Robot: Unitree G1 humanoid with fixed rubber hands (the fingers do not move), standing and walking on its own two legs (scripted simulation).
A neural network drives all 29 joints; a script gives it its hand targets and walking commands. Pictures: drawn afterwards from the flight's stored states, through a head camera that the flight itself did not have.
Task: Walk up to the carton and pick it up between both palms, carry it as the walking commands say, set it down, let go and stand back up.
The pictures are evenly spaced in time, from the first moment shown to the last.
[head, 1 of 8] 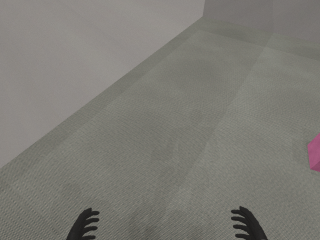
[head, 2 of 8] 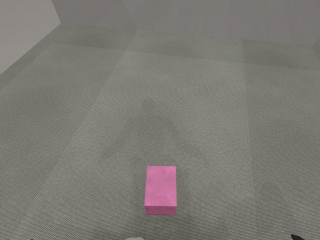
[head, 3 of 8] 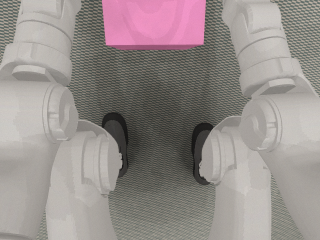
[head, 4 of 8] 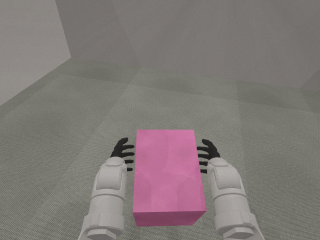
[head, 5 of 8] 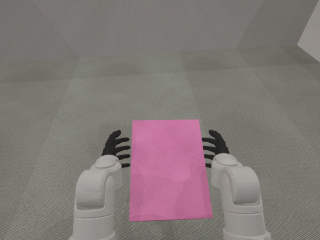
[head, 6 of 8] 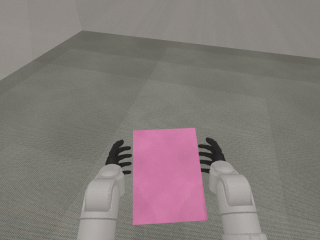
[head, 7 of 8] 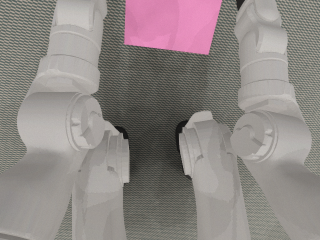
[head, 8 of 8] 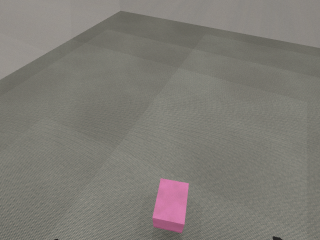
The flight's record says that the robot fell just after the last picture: no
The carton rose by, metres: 0.71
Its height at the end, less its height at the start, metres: +0.00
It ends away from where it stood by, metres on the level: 1.13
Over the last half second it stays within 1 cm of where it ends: yes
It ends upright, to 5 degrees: yes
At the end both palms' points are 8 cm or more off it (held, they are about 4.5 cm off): yes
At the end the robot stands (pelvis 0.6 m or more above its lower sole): yes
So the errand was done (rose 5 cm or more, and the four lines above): yes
